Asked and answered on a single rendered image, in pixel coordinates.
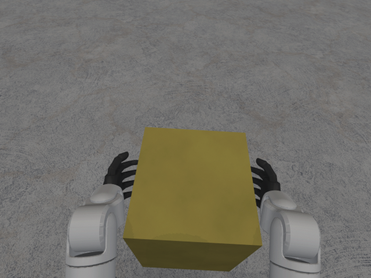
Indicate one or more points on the right robot hand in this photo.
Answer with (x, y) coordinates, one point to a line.
(269, 180)

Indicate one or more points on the carton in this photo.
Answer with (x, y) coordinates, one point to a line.
(193, 204)

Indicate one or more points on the robot left forearm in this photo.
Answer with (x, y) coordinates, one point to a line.
(91, 248)

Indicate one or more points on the robot right forearm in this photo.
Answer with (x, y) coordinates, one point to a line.
(295, 238)

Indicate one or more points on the left robot hand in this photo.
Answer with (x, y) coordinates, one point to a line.
(115, 175)

